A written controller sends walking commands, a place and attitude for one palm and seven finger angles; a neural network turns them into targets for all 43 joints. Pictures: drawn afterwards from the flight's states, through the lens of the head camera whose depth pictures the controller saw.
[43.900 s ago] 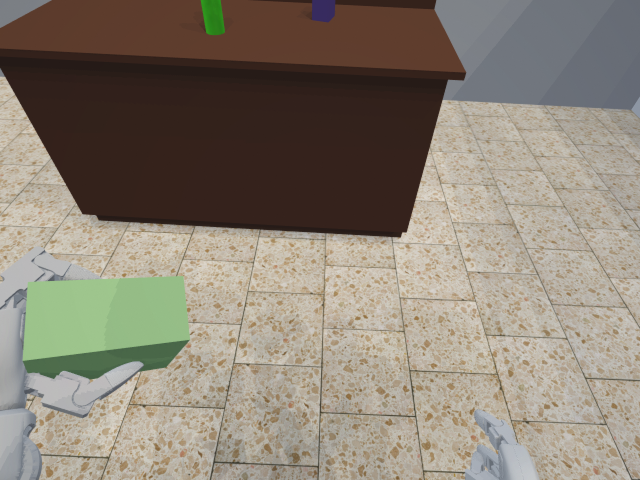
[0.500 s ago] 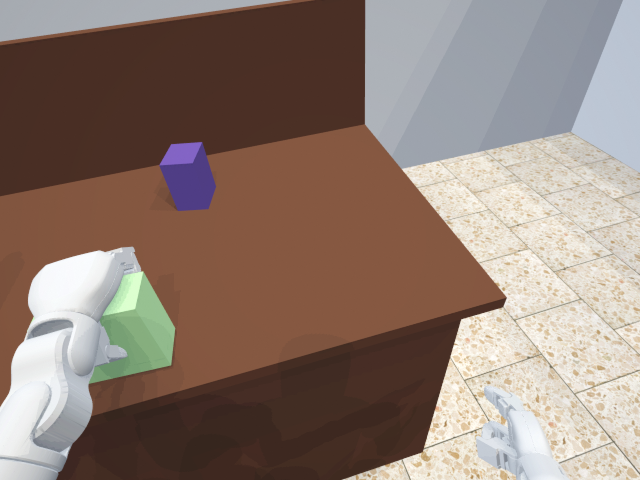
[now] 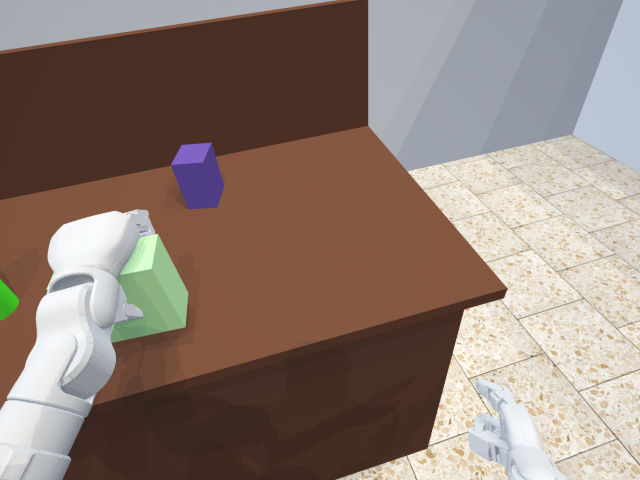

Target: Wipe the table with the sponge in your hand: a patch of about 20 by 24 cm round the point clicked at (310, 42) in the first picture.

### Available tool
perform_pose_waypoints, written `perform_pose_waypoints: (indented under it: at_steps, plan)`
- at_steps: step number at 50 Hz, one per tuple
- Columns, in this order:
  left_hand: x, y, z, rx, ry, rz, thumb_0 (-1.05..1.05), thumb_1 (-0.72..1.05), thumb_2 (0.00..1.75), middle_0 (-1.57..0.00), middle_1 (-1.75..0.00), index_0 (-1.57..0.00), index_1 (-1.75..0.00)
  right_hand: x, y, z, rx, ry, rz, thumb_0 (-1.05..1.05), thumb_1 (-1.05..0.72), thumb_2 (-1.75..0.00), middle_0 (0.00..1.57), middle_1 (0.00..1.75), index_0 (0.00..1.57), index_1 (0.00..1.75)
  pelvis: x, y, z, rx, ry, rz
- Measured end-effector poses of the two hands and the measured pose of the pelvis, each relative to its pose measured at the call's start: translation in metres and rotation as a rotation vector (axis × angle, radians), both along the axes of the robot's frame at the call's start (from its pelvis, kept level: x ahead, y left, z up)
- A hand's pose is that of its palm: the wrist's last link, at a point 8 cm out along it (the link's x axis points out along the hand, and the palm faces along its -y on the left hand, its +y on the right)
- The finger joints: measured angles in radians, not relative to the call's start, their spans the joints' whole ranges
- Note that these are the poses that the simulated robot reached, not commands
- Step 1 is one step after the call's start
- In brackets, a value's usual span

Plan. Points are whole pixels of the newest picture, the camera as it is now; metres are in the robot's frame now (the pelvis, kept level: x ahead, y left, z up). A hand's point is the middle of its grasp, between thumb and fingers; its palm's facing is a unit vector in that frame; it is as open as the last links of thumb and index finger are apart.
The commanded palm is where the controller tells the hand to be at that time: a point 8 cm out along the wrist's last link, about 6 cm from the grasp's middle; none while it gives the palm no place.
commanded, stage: lift the sponge slowly off the table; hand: left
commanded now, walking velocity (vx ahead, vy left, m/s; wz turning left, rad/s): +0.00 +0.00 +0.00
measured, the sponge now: (133, 300) +0.28 +0.30 +0.10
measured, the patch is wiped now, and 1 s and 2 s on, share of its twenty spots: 0.95 0.95 0.95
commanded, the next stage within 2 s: bring the sponge back beside the body in 0.80 s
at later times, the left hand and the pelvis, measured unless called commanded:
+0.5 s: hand (109, 249) +0.29 +0.30 +0.19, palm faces +0.14 -0.05 -0.99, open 10.2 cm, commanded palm +0.25 +0.30 +0.26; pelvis +0.01 +0.00 +0.00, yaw +0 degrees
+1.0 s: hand (111, 237) +0.30 +0.30 +0.20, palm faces +0.13 -0.06 -0.99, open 10.2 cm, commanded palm +0.24 +0.29 +0.27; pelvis +0.01 +0.00 +0.00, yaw +0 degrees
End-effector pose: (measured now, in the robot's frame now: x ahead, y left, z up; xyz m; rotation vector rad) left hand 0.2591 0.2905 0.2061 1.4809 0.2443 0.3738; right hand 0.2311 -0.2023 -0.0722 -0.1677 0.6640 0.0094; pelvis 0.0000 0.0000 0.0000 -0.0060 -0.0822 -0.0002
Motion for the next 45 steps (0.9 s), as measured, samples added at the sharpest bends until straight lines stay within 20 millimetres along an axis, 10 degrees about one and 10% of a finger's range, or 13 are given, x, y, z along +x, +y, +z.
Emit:
perform_pose_waypoints:
  at_steps: [45]
  plan:
    - [0.016,-0.009,0.055,-0.002,-0.086,-0.008,-0.01,-0.52,1.05,-0.71,-1.31,-0.73,-1.32,0.022,0.014,0.005,0.038,-0.026,0.034,0.01,-0.9,-0.89,0.2,0.3,0.2,0.3,0.007,0.001,0.0,0.005,0.032,-0.007]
